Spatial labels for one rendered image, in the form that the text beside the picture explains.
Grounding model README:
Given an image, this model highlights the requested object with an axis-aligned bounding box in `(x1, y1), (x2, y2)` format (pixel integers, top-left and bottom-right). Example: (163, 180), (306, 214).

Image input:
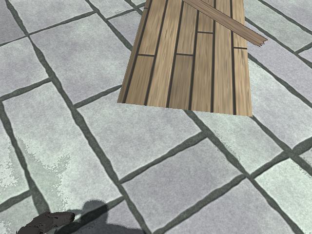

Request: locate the robot left hand
(16, 212), (75, 234)

